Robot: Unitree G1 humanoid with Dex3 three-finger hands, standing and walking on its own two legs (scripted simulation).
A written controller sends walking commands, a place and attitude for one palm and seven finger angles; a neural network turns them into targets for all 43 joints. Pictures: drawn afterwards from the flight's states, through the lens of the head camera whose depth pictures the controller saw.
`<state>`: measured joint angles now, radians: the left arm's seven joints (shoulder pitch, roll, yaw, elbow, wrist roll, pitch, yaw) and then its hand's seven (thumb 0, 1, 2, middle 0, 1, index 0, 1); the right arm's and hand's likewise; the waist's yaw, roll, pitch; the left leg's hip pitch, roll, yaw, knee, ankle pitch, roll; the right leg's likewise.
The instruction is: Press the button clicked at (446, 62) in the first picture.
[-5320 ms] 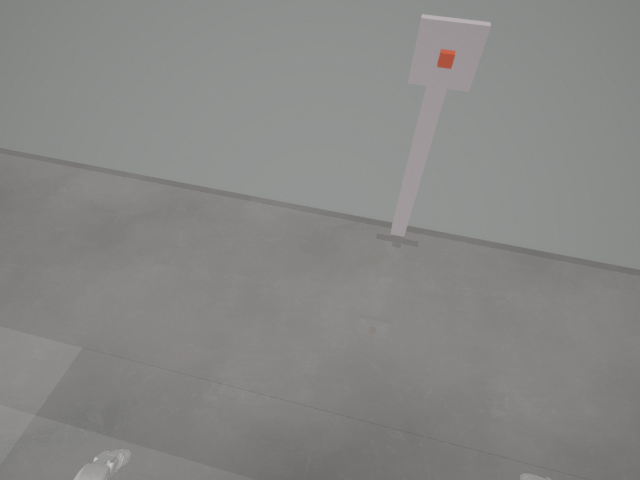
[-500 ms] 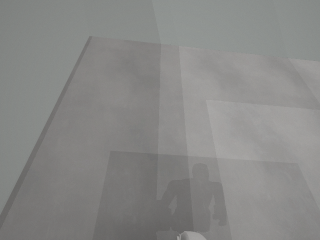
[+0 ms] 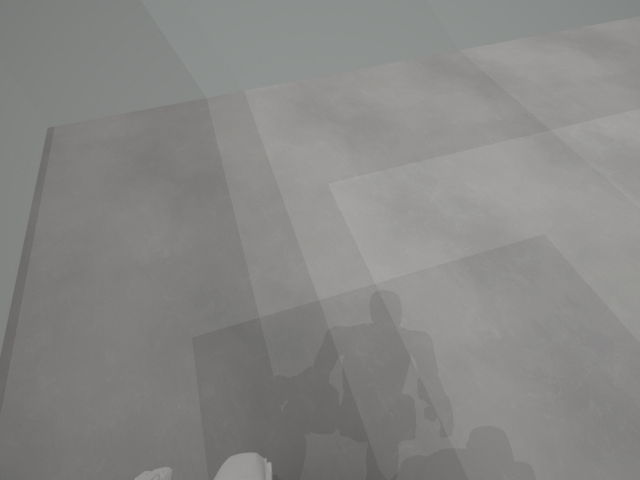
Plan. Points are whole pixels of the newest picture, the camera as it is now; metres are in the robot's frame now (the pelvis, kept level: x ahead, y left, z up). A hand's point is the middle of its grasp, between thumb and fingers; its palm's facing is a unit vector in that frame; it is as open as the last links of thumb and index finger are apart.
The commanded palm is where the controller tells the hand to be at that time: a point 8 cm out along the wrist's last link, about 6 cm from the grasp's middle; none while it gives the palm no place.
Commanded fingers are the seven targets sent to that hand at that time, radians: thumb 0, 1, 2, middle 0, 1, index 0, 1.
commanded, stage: turn to face it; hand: left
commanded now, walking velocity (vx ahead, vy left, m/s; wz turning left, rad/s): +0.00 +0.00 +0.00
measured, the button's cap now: out of the picture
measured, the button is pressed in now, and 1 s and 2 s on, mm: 0 0 0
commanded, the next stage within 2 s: none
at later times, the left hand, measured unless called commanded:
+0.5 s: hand out of the picture +0.12 +0.24 -0.17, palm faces +0.13 -0.97 -0.20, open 7.4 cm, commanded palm none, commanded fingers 0.00 0.90 0.90 -0.20 -0.30 -0.20 -0.30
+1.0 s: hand out of the picture +0.06 +0.19 -0.15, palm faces +0.42 -0.87 -0.25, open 7.4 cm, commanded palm none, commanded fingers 0.00 0.90 0.90 -0.20 -0.30 -0.20 -0.30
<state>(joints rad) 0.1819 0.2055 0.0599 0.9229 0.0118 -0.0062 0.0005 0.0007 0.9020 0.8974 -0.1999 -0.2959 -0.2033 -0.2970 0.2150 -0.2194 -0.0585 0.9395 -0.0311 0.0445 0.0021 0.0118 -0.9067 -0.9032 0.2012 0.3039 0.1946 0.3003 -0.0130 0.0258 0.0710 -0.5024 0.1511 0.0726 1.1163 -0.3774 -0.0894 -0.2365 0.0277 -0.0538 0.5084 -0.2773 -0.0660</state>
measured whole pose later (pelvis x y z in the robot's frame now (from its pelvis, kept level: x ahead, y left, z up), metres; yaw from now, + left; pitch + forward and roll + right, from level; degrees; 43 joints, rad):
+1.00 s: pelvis +0.06 -0.01 +0.00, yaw +25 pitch +0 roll +2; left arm 0.20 0.18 0.03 0.90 0.02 0.01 0.02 0.00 0.90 0.90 -0.20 -0.30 -0.21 -0.30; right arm 0.19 -0.27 -0.09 0.94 -0.03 0.09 0.03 0.01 -0.91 -0.90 0.20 0.30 0.19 0.30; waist -0.01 0.01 0.07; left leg -0.48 0.06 0.04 1.01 -0.40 -0.08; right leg -0.20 -0.13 -0.22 0.52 -0.31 0.01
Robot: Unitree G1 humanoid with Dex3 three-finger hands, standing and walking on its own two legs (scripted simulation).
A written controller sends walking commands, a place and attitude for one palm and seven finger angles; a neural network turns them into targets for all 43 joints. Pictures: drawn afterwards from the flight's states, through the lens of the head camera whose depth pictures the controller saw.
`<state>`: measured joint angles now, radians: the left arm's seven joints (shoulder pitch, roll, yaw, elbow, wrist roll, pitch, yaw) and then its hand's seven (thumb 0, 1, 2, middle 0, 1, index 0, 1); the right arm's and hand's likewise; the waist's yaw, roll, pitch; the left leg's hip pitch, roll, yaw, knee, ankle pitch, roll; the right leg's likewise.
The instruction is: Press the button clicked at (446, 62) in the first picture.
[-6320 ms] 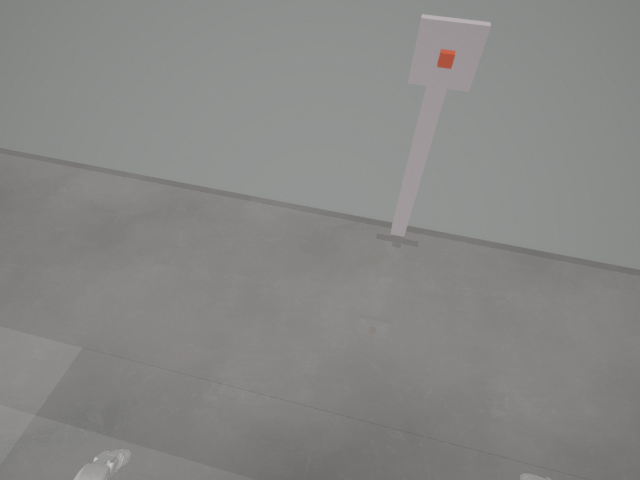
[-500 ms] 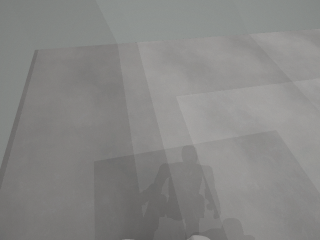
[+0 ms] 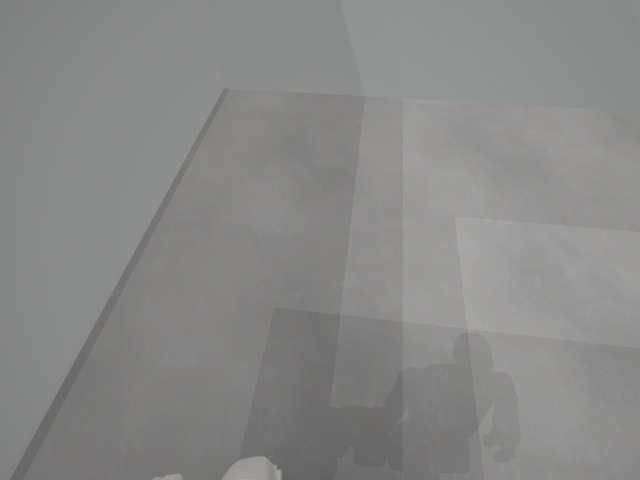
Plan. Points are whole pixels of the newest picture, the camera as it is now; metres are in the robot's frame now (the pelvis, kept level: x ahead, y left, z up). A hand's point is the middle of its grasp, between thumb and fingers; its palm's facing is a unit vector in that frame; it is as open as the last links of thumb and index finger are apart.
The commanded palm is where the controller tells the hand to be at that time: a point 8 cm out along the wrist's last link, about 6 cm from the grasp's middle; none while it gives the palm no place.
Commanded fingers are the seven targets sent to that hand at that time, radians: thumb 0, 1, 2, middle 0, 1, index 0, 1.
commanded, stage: turn to face it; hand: left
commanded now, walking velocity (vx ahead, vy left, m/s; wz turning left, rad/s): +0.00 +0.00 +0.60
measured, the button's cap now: out of the picture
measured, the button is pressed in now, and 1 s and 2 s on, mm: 0 0 0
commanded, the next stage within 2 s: none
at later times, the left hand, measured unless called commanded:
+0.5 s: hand out of the picture +0.05 +0.28 -0.16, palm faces +0.29 -0.92 -0.26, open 7.4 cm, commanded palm none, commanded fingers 0.00 0.90 0.90 -0.20 -0.30 -0.20 -0.30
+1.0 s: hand out of the picture -0.07 +0.21 -0.16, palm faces +0.57 -0.78 -0.26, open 7.4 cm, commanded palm none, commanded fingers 0.00 0.90 0.90 -0.20 -0.30 -0.20 -0.30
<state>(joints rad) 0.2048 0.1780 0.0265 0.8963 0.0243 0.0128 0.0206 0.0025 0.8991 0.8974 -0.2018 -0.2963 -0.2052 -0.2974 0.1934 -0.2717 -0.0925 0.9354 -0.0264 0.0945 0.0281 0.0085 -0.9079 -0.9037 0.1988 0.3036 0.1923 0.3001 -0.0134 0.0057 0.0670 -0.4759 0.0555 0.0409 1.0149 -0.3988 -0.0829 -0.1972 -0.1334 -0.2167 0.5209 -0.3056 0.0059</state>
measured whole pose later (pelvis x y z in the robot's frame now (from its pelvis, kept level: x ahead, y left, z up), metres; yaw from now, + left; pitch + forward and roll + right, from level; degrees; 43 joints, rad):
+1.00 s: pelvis -0.01 +0.01 +0.00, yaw +36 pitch +0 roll +1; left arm 0.22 0.20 0.03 0.88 0.03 0.02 0.02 0.00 0.90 0.90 -0.20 -0.30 -0.21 -0.30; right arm 0.19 -0.28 -0.09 0.94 -0.02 0.10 0.03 0.01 -0.91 -0.90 0.20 0.30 0.19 0.30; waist -0.01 0.00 0.09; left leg -0.43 0.05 0.03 0.94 -0.42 -0.08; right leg -0.20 -0.15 -0.24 0.53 -0.31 0.02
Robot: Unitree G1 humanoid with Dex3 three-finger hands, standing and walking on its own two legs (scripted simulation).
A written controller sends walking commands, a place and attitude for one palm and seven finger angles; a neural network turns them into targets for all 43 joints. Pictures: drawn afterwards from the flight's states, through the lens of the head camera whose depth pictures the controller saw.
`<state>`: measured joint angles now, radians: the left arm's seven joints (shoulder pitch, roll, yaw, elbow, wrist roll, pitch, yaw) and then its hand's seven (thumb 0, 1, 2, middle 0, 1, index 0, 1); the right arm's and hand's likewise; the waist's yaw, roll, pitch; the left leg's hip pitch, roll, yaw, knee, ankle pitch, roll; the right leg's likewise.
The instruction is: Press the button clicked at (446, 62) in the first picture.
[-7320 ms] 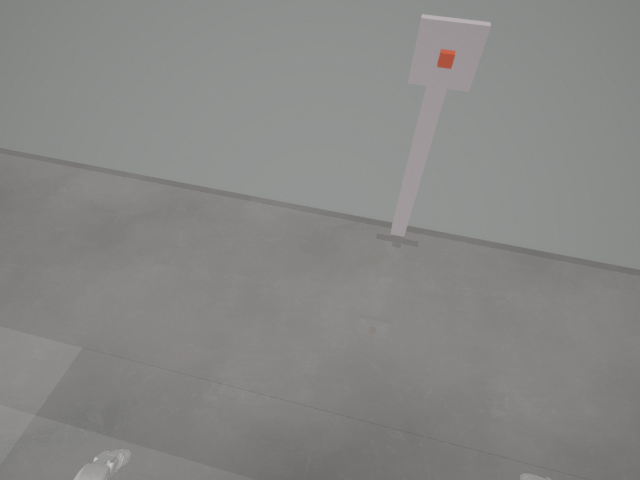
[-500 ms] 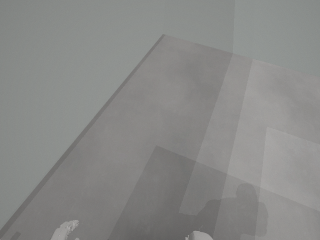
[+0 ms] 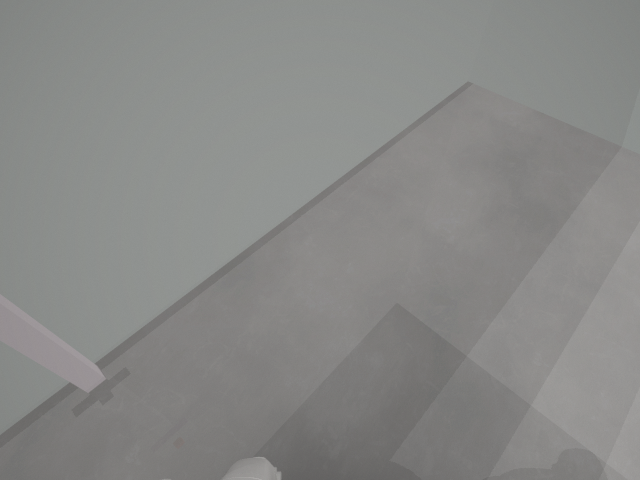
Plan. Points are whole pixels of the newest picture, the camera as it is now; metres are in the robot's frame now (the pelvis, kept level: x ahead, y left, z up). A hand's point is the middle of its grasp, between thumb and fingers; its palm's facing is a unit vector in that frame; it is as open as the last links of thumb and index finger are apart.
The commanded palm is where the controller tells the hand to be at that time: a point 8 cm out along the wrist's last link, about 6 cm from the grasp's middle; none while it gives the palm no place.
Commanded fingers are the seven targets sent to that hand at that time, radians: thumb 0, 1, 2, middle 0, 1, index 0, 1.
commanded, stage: turn to face it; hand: left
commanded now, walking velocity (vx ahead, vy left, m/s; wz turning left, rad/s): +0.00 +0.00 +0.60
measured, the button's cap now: out of the picture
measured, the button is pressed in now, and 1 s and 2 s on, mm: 0 0 0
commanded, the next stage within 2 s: take the last steps up to it in 1.18 s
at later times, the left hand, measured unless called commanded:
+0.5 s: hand out of the picture +0.06 +0.30 -0.16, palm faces +0.30 -0.93 -0.22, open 7.4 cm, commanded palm none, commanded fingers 0.00 0.90 0.90 -0.20 -0.30 -0.20 -0.30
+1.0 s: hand out of the picture -0.01 +0.22 -0.13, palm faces +0.53 -0.79 -0.31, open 7.4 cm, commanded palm none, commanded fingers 0.00 0.90 0.90 -0.20 -0.30 -0.20 -0.30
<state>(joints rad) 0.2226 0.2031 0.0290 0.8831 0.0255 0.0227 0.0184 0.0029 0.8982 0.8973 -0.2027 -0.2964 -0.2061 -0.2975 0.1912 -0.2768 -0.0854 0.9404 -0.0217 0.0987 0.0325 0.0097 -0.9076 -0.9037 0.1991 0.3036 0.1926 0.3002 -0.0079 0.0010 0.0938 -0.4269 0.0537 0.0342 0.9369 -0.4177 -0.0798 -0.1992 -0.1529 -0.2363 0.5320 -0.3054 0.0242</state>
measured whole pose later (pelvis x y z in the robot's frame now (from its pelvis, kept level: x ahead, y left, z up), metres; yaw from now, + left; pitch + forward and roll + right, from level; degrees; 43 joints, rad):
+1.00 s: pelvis +0.00 -0.02 +0.01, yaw +34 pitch -2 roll +2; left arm 0.17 0.20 0.03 0.87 0.01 0.04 0.03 0.00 0.90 0.90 -0.20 -0.30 -0.21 -0.30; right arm 0.30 -0.29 -0.10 0.94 -0.03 0.09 0.02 0.01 -0.91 -0.90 0.20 0.30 0.19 0.30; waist -0.06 0.06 0.04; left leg -0.52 -0.05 -0.07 1.14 -0.36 -0.06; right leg -0.18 -0.04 -0.07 0.48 -0.27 -0.02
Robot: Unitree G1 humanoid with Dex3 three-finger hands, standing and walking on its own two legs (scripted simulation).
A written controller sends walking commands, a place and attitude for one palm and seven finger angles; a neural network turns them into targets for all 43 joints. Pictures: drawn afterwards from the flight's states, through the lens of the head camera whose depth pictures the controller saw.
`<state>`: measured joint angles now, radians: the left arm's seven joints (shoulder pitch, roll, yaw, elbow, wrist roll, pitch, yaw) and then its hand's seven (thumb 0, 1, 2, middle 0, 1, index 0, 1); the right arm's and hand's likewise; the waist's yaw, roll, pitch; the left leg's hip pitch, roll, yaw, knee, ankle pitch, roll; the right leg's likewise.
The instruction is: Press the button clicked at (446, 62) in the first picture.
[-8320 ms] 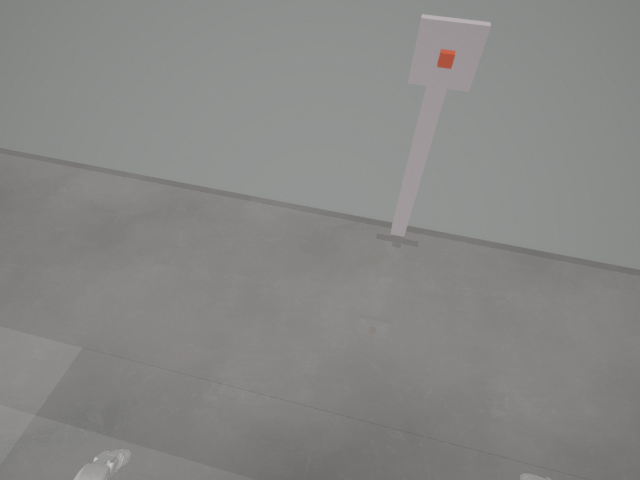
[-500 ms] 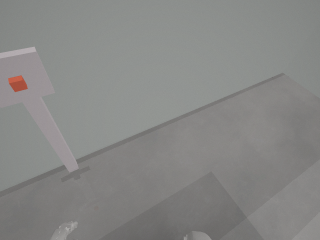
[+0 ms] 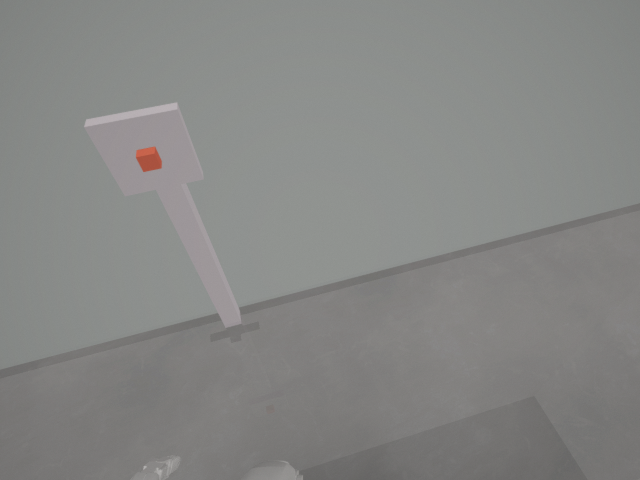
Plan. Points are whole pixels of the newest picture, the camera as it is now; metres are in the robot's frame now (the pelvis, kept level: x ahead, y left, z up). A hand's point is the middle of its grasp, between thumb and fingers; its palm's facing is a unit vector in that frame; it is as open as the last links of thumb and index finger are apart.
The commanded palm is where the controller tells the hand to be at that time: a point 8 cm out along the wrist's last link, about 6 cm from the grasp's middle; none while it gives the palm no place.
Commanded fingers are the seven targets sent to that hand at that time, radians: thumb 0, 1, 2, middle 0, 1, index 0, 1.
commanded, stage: turn to face it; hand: left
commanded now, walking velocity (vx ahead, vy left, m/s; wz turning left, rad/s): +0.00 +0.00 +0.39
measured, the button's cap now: (149, 158) +0.73 +0.37 +0.01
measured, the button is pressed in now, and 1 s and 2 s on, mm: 0 0 0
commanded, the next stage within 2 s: take the last steps up to it in 0.18 s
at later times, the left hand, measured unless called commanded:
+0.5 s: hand out of the picture -0.07 +0.26 -0.18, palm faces +0.24 -0.95 -0.20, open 7.4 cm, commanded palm none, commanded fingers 0.00 0.90 0.90 -0.20 -0.30 -0.20 -0.30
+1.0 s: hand (193, 449) +0.21 +0.21 -0.16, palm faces +0.16 -0.96 -0.21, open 7.4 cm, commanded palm none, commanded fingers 0.00 0.90 0.90 -0.20 -0.30 -0.20 -0.30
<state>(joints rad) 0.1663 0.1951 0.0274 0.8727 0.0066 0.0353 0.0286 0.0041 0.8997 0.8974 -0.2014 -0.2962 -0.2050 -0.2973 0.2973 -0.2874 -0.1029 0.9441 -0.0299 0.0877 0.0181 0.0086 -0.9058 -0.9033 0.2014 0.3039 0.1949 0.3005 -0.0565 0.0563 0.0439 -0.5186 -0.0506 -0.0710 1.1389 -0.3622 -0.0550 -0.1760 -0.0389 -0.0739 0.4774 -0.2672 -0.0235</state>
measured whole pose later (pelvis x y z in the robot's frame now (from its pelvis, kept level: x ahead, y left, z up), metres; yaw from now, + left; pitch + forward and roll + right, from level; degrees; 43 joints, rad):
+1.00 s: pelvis +0.12 +0.02 -0.02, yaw +11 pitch -2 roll +0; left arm 0.11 0.17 0.04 0.99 0.01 -0.06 -0.01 0.00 0.90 0.90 -0.20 -0.30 -0.20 -0.30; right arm 0.49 -0.16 -0.03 1.17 -0.02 0.00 -0.01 0.01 -0.91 -0.90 0.20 0.30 0.20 0.30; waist -0.06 0.04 0.08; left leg -0.22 0.05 0.00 1.00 -0.49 0.02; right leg -0.33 -0.04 -0.15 0.62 -0.24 -0.05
